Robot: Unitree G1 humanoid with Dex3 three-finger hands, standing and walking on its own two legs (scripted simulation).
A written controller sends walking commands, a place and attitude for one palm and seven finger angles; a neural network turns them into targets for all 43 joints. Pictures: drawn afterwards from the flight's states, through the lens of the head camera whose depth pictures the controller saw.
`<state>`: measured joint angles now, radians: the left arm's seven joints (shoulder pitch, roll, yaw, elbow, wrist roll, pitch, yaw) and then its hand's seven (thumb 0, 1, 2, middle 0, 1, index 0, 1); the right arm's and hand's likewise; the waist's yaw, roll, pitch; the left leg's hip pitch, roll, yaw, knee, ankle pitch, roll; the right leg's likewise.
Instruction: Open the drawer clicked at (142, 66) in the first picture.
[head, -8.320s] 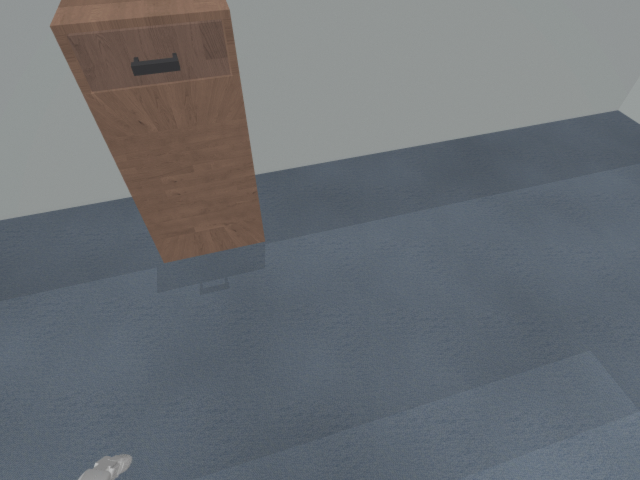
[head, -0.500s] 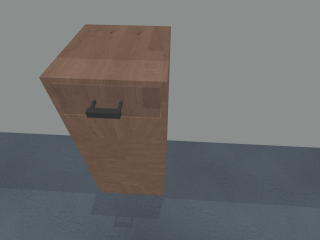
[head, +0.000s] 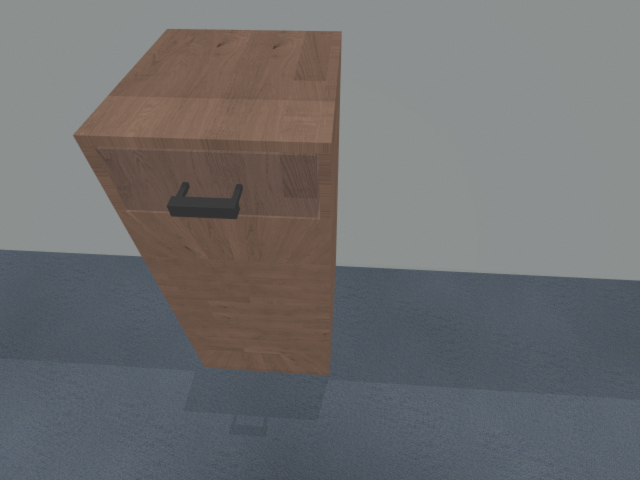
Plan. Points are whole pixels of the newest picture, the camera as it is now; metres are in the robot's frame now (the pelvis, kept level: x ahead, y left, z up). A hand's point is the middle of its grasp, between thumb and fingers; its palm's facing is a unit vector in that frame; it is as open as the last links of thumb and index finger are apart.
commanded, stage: come to a stop and stand still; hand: left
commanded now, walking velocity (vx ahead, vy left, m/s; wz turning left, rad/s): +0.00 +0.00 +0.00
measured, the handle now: (207, 198) +0.53 +0.24 +0.03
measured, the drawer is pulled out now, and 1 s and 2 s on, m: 0.00 0.00 0.00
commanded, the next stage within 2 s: look again from close up in 0.54 s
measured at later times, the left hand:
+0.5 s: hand out of the picture -0.06 +0.16 -0.17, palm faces +0.07 -0.99 -0.15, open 7.3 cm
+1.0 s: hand out of the picture +0.00 +0.21 -0.16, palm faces +0.04 -0.97 -0.22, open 7.3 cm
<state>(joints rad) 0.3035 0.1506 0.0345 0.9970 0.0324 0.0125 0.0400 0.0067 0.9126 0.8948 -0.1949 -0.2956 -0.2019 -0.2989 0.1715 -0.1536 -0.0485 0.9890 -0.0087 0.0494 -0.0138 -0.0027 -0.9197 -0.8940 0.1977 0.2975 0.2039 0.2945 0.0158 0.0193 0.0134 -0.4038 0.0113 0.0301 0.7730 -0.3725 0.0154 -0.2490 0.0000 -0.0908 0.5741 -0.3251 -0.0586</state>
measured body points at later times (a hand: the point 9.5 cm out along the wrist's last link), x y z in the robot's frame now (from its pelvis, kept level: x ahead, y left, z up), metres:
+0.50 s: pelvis -0.04 +0.01 +0.01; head -0.04 +0.01 +0.46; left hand -0.07 +0.21 -0.15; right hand -0.06 -0.20 -0.15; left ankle -0.01 +0.12 -0.73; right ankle -0.01 -0.08 -0.73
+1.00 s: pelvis -0.02 +0.04 +0.01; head -0.03 +0.02 +0.45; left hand -0.01 +0.26 -0.14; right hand -0.04 -0.17 -0.16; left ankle -0.01 +0.12 -0.73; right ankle -0.01 -0.08 -0.73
